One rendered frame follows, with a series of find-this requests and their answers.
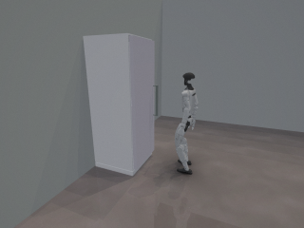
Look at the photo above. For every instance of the robot right hand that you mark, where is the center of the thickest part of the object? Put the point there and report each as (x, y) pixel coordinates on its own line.
(193, 124)

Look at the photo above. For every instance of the handle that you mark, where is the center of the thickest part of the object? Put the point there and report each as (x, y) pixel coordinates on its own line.
(157, 100)

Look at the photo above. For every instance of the right robot upper arm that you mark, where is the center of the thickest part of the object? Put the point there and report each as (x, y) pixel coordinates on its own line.
(196, 100)

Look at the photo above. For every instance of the left robot thigh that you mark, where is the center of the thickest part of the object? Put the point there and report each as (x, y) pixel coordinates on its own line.
(178, 141)

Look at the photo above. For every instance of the robot thigh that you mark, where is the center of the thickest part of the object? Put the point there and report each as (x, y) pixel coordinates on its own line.
(184, 141)
(178, 141)

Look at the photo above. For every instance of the left robot upper arm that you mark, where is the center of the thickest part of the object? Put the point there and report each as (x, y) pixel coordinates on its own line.
(185, 95)

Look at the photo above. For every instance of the right robot thigh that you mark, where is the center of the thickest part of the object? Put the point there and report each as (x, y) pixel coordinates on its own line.
(184, 141)

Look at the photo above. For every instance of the robot left forearm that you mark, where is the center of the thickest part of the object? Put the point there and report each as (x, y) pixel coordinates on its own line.
(184, 118)

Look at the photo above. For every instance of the fridge door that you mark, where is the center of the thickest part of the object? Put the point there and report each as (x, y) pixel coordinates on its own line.
(142, 81)

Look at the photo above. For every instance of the robot left hand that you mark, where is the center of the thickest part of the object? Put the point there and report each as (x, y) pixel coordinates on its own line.
(180, 133)

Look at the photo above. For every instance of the robot right forearm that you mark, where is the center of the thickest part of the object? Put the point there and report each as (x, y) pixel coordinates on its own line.
(193, 114)

